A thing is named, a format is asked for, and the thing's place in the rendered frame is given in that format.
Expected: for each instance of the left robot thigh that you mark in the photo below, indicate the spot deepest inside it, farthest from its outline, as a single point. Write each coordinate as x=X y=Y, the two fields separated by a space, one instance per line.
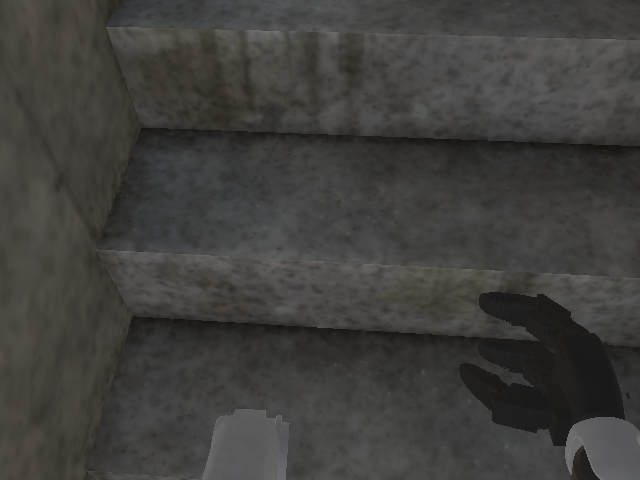
x=248 y=446

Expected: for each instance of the robot left shin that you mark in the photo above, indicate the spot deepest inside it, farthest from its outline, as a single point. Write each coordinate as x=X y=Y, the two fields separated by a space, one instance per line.
x=217 y=423

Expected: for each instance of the right robot hand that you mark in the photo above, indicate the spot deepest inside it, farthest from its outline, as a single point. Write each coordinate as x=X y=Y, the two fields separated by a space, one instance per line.
x=578 y=381

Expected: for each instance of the robot right forearm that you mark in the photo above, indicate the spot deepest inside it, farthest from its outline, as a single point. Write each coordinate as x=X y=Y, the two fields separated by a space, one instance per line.
x=603 y=448

